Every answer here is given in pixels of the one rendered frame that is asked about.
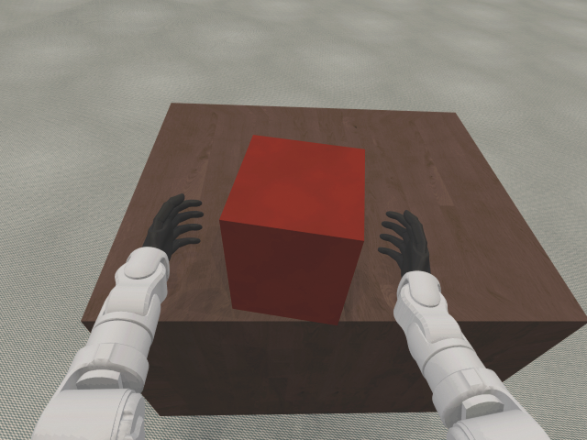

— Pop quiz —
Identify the robot left upper arm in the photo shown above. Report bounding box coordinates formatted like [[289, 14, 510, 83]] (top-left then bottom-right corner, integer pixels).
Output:
[[36, 389, 145, 440]]

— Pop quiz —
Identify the carton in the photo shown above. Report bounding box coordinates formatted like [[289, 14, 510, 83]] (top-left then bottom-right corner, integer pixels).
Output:
[[219, 135, 365, 325]]

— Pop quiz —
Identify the pedestal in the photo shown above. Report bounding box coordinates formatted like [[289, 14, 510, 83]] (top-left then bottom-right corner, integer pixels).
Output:
[[81, 103, 587, 416]]

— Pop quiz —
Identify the robot right upper arm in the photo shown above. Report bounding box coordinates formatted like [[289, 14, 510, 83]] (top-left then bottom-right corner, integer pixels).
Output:
[[447, 409, 547, 440]]

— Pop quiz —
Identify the robot right hand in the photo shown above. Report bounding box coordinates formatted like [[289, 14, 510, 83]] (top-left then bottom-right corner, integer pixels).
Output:
[[378, 210, 431, 277]]

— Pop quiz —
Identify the robot right forearm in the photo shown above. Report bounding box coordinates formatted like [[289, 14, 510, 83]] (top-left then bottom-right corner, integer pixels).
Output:
[[393, 270, 551, 440]]

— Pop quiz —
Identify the robot left hand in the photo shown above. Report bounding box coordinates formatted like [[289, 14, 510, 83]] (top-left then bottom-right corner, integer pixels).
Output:
[[142, 193, 204, 261]]

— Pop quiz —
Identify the robot left forearm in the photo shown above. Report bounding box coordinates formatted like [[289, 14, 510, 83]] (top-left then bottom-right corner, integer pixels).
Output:
[[30, 247, 170, 440]]

